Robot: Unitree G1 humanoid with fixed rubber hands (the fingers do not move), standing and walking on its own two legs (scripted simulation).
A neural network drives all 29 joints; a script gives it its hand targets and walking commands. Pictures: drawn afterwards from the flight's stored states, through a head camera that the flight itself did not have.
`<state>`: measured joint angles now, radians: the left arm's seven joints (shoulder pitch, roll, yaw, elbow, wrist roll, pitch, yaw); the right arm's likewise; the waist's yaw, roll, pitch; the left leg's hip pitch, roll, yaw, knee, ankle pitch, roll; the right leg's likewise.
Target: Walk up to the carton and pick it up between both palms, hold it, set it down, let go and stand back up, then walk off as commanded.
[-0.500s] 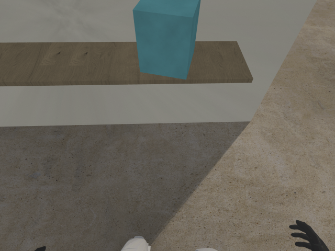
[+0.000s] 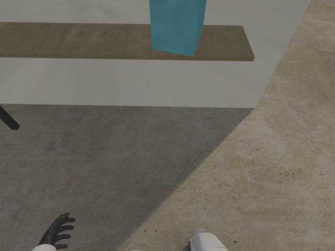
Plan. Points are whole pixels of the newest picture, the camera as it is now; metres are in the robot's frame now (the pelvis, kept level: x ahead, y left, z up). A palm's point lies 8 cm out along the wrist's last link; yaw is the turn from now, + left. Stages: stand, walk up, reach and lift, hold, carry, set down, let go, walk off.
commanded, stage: walk off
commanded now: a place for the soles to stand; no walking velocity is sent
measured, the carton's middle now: (179, 14) +1.04 +0.00 +0.03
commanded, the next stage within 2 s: stand in 1.58 s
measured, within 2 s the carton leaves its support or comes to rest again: neither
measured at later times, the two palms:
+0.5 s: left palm out of the picture +0.04 +0.28 -0.06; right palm out of the picture +0.03 -0.33 -0.09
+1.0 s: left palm out of the picture +0.05 +0.30 -0.08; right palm out of the picture +0.05 -0.31 -0.07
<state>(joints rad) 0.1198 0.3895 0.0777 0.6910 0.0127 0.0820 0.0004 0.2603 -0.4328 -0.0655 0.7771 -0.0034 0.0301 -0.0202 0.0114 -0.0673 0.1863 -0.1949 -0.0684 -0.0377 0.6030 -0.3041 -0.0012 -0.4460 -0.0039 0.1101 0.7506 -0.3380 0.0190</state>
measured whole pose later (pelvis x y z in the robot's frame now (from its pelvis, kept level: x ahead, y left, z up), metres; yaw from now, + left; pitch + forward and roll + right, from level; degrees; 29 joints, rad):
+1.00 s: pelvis -0.05 +0.00 +0.02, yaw -2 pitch -3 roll +0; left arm 0.13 0.38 0.05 0.97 -0.02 -0.01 -0.01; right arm 0.11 -0.38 -0.03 0.95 0.01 -0.02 0.00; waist 0.01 -0.01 0.07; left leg -0.17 -0.01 -0.08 0.45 -0.23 -0.02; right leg -0.17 -0.01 0.08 0.44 -0.22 0.04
